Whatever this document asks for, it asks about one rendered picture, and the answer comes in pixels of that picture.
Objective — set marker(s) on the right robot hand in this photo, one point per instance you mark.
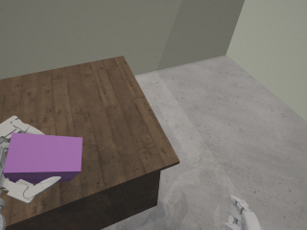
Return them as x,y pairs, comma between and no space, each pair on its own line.
247,221

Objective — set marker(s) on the table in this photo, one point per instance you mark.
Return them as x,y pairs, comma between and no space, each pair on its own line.
124,146

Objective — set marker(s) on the sponge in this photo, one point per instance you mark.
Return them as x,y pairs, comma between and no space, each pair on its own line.
36,157

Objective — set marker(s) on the left robot hand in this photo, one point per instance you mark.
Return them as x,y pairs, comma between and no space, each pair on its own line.
21,190

